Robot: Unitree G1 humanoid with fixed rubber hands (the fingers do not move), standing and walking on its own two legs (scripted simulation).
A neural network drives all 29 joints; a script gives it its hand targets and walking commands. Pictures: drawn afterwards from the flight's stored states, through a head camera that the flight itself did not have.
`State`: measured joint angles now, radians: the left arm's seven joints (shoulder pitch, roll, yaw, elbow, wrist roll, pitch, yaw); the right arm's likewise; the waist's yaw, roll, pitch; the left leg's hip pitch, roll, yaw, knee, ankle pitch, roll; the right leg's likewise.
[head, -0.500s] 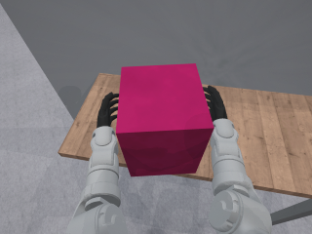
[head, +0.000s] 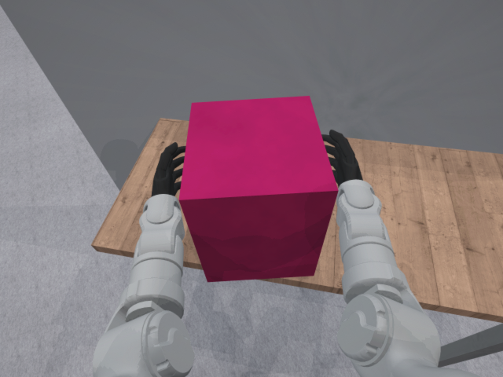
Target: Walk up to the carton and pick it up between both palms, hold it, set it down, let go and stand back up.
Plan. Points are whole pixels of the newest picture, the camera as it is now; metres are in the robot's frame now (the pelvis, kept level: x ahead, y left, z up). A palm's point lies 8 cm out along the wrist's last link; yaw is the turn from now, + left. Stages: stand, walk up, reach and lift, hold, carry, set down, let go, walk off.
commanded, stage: set down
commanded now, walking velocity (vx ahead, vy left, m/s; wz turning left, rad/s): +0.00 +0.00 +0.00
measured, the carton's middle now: (255, 193) +0.44 -0.01 +0.02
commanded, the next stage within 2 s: none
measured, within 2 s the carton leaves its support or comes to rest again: rests again in 0.28 s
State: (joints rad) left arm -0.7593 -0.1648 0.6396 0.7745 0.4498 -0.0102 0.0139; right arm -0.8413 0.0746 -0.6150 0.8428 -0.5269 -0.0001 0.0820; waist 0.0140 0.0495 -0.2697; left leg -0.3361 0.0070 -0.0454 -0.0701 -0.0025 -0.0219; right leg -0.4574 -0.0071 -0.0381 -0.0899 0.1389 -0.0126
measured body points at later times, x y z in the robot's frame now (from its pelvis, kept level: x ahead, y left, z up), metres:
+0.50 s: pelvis +0.01 +0.01 +0.00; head +0.12 -0.01 +0.44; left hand +0.47 +0.15 +0.03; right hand +0.47 -0.19 +0.04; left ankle -0.06 +0.14 -0.74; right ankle +0.02 -0.11 -0.75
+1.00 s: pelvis -0.03 +0.02 +0.00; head +0.09 -0.01 +0.43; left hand +0.46 +0.20 +0.08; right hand +0.48 -0.20 +0.09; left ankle -0.06 +0.14 -0.75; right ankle +0.02 -0.11 -0.75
